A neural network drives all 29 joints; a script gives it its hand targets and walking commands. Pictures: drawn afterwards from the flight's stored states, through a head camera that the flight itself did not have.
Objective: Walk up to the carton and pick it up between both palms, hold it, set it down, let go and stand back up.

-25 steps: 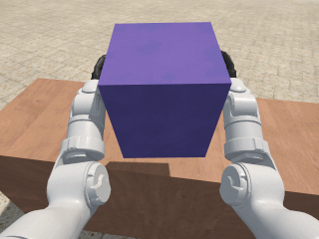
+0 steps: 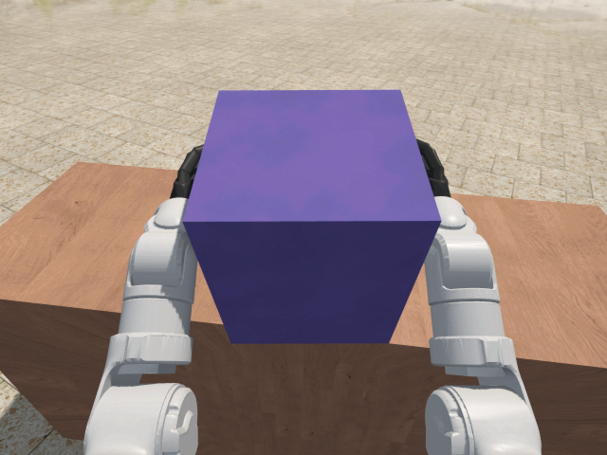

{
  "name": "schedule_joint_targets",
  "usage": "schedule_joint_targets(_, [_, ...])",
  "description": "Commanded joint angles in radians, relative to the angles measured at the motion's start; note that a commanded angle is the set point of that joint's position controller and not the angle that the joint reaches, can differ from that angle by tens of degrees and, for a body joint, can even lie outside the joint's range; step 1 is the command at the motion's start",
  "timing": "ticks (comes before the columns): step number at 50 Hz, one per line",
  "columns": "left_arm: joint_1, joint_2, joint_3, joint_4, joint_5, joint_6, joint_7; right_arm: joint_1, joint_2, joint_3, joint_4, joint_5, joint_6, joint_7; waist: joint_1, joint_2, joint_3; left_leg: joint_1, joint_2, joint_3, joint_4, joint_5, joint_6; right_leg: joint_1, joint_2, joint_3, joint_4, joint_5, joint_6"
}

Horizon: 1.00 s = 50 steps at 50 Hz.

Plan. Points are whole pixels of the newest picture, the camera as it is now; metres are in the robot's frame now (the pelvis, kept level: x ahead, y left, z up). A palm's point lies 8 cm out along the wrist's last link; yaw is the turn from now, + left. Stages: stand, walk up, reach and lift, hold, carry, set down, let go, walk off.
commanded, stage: hold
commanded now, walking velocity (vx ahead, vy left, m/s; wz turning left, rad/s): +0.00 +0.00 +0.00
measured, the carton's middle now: (309, 225) +0.34 +0.00 +0.19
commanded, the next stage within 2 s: none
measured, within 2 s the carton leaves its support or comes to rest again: neither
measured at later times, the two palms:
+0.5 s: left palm (200, 191) +0.37 +0.14 +0.21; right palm (440, 193) +0.37 -0.16 +0.22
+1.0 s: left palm (195, 233) +0.34 +0.15 +0.16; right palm (429, 230) +0.35 -0.15 +0.17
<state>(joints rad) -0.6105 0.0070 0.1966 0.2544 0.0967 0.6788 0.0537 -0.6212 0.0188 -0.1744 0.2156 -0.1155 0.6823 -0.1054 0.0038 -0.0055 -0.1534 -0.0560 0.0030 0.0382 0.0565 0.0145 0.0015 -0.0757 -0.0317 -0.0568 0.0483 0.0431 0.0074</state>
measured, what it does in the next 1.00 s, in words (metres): stands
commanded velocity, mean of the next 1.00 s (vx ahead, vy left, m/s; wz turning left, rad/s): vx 0.00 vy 0.00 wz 0.00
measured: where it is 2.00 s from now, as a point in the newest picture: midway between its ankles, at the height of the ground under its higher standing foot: outside the picture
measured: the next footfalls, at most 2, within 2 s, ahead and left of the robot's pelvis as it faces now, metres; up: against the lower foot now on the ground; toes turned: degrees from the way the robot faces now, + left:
none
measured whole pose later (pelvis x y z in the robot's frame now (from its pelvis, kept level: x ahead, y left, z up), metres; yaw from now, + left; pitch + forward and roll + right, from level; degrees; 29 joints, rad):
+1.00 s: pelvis +0.02 -0.01 +0.00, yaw +0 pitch -3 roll +0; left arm -0.40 -0.04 0.15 0.02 0.11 0.77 0.05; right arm -0.41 0.03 -0.09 0.01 -0.13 0.76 -0.07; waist 0.00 0.00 -0.10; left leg 0.06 0.01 0.03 -0.04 0.03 -0.01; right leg 0.03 -0.01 -0.04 -0.02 0.04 0.01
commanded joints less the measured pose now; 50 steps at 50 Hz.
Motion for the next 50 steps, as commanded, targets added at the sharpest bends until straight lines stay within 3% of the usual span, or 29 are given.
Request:
schedule_joint_targets(1, [-0.597, -0.418, -0.302, -0.054, -0.065, -0.025, -0.115, -0.550, 0.392, 0.250, 0.025, 0.070, -0.021, 0.147, -0.005, 0.043, -0.115, -0.088, -0.027, -0.028, 0.019, -0.227, -0.015, 0.027, 0.056, 0.025, 0.055, -0.234, -0.025])
schedule_joint_targets(6, [-0.670, -0.437, -0.252, 0.000, -0.043, -0.054, -0.138, -0.610, 0.391, 0.194, 0.100, 0.045, -0.056, 0.186, -0.017, 0.047, -0.157, -0.086, -0.019, -0.037, 0.057, -0.265, -0.013, -0.011, 0.068, 0.018, 0.095, -0.264, -0.032])
schedule_joint_targets(14, [-0.808, -0.525, -0.267, -0.008, -0.049, -0.130, -0.165, -0.753, 0.488, 0.234, 0.071, 0.059, -0.139, 0.228, -0.013, 0.043, -0.292, -0.077, -0.017, -0.043, 0.100, -0.255, -0.005, -0.045, 0.071, 0.021, 0.122, -0.264, -0.032])
schedule_joint_targets(24, [-0.679, -0.475, -0.171, 0.102, 0.028, -0.103, -0.170, -0.631, 0.440, 0.166, 0.154, -0.007, -0.117, 0.245, -0.014, -0.003, -0.184, -0.035, -0.035, -0.021, 0.059, -0.199, -0.004, -0.038, 0.070, 0.015, 0.051, -0.232, -0.022])
schedule_joint_targets(27, [-0.631, -0.465, -0.153, 0.084, 0.047, -0.097, -0.174, -0.577, 0.440, 0.158, 0.146, -0.017, -0.111, 0.252, -0.010, -0.006, -0.162, -0.002, -0.043, -0.021, 0.043, -0.121, -0.005, 0.009, 0.067, 0.024, 0.036, -0.141, -0.016])
schedule_joint_targets(30, [-0.599, -0.481, -0.188, 0.003, 0.040, -0.104, -0.176, -0.548, 0.470, 0.205, 0.066, 0.008, -0.117, 0.250, -0.002, -0.008, -0.215, 0.040, -0.048, -0.030, 0.029, 0.008, -0.004, 0.092, 0.061, 0.043, 0.036, 0.038, -0.005])
schedule_joint_targets(35, [-0.543, -0.496, -0.348, -0.243, -0.046, -0.100, -0.153, -0.502, 0.516, 0.383, -0.185, 0.104, -0.112, 0.217, 0.012, -0.034, -0.410, 0.146, -0.049, -0.050, -0.006, 0.275, 0.000, 0.251, 0.051, 0.069, 0.063, 0.388, 0.034])
schedule_joint_targets(38, [-0.461, -0.477, -0.431, -0.363, -0.090, -0.068, -0.127, -0.431, 0.498, 0.471, -0.320, 0.144, -0.081, 0.180, 0.015, -0.045, -0.460, 0.196, -0.049, -0.050, -0.026, 0.364, -0.004, 0.304, 0.044, 0.075, 0.063, 0.503, 0.051])
schedule_joint_targets(41, [-0.337, -0.440, -0.449, -0.386, -0.098, -0.015, -0.106, -0.320, 0.452, 0.483, -0.357, 0.136, -0.029, 0.146, 0.005, -0.050, -0.353, 0.184, -0.048, -0.043, -0.059, 0.312, -0.009, 0.293, 0.039, 0.069, 0.032, 0.457, 0.055])
schedule_joint_targets(45, [-0.209, -0.389, -0.404, -0.336, -0.079, 0.053, -0.101, -0.191, 0.386, 0.420, -0.309, 0.102, 0.044, 0.133, -0.011, -0.024, -0.109, 0.117, -0.047, -0.031, -0.088, 0.146, -0.016, 0.223, 0.043, 0.053, -0.011, 0.267, 0.042])
schedule_joint_targets(50, [-0.272, -0.399, -0.416, -0.418, -0.104, 0.060, -0.107, -0.206, 0.384, 0.408, -0.338, 0.123, 0.061, 0.153, -0.016, 0.028, -0.074, 0.071, -0.039, -0.034, -0.031, 0.066, -0.032, 0.163, 0.052, 0.049, 0.012, 0.106, 0.017])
